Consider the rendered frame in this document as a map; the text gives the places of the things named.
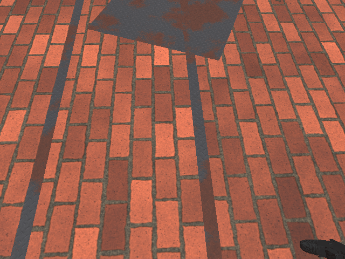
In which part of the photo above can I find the right robot hand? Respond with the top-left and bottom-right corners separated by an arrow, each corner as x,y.
300,239 -> 345,259

